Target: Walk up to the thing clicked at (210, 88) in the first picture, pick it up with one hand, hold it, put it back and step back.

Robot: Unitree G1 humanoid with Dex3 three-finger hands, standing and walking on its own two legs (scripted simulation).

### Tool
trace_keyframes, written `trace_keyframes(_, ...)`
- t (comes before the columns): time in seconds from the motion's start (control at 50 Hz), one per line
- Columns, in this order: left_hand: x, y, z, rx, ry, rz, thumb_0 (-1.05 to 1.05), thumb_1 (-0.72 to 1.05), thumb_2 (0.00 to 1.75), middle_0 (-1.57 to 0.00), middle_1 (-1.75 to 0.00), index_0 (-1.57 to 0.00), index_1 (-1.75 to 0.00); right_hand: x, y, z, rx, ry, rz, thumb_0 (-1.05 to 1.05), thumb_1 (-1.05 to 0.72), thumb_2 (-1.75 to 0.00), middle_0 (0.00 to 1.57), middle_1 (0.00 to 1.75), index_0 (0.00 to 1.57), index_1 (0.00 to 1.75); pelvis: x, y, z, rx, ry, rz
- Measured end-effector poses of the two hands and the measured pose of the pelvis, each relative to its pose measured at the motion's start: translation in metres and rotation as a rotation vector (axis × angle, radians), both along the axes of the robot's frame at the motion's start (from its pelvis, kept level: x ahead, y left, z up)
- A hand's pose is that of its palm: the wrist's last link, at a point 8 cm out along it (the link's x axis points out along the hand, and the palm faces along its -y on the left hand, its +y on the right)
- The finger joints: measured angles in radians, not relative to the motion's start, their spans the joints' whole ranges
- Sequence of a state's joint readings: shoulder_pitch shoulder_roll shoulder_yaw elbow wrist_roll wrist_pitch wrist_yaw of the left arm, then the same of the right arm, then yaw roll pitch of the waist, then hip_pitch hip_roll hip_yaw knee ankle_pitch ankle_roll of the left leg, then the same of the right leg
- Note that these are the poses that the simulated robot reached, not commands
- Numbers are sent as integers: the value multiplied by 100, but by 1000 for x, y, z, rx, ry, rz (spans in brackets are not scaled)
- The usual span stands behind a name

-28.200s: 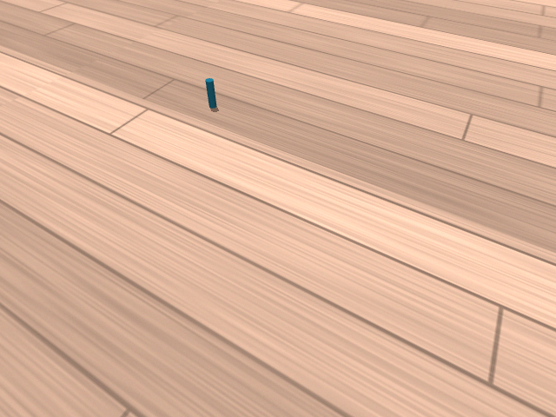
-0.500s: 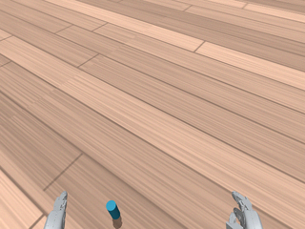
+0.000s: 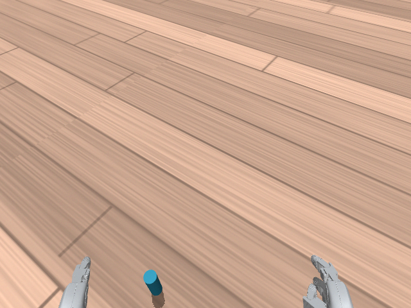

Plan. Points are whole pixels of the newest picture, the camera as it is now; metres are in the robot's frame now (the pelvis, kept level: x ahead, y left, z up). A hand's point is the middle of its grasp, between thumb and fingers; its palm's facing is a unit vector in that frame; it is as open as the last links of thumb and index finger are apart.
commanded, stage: home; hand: left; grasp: from the side
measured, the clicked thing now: (153, 283) +0.35 +0.20 -0.63
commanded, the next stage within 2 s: stand in 0.52 s
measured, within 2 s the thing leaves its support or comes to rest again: neither
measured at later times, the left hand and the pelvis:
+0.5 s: hand (108, 304) +0.17 +0.18 -0.06, palm faces +0.10 -0.95 -0.28, open 17.6 cm; pelvis +0.00 +0.00 +0.00, yaw +0 degrees
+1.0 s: hand out of the picture +0.15 +0.21 -0.09, palm faces -0.03 -0.94 -0.33, open 11.2 cm; pelvis +0.00 +0.00 +0.01, yaw +0 degrees
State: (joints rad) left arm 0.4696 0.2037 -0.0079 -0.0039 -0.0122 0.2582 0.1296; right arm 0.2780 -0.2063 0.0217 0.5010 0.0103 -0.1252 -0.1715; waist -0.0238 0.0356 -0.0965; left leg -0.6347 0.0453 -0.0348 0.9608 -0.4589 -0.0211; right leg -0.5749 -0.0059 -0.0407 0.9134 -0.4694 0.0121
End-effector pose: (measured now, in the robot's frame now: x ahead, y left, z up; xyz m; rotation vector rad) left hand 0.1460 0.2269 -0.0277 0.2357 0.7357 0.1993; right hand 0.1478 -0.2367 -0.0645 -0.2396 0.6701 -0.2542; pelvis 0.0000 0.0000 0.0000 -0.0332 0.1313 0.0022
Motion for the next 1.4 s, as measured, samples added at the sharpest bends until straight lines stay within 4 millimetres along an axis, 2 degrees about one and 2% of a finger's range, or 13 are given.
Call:
trace_keyframes(0.64, 4, 2, 1, 4, -5, 2, -1, -58, 3, -5, -5, -5, -5, 0, 0, -1, -4, 6, -2, 1, -90, -90, 21, 30, 21, 30, 3, 1, 0, 0, 0, -2)
trace_keyframes(0.72, 3, 1, 1, 4, -2, 3, -1, -54, 7, -9, -10, -8, -9, 1, 0, -1, -2, 6, 1, 1, -90, -90, 21, 30, 21, 30, 2, 1, 0, 0, 1, -1)
trace_keyframes(0.86, 2, 0, 1, 3, 2, 5, -1, -22, 39, -16, -23, -16, -22, 1, 0, -1, 0, 4, 1, 1, -90, -90, 21, 30, 21, 30, 2, 0, 0, 1, 1, -1)
trace_keyframes(0.94, 3, 10, -18, 44, 32, -88, 0, 5, 61, -19, -27, -18, -26, -5, -6, -14, -39, 176, 128, 1, -90, -90, 21, 30, 21, 30, -2, -1, 7, 22, -60, 4)
trace_keyframes(1.02, -10, 30, -34, 46, 126, -88, 0, 34, 76, -20, -29, -20, -28, -21, -21, -17, -27, 296, 122, 1, -90, -90, 21, 30, 21, 30, -4, 1, 15, 35, -97, 3)
trace_keyframes(1.12, -37, 54, -43, 55, 247, -40, 0, 65, 84, -20, -30, -20, -29, -45, -37, -11, -33, 380, 66, 1, -90, -90, 21, 30, 21, 30, -2, 5, 26, 35, -125, 2)
trace_keyframes(1.26, -75, 72, -46, 50, 394, 24, 1, 84, 88, -20, -30, -20, -30, -76, -39, -7, -25, 499, 22, 0, -90, -90, 20, 30, 20, 30, 0, 12, 40, 30, -154, 6)
trace_keyframes(1.4, -101, 75, -44, 37, 491, 59, 1, 89, 89, -20, -30, -20, -30, -88, -28, -8, 12, 559, 12, 0, -90, -90, 20, 30, 20, 30, -1, 15, 51, 34, -180, 8)
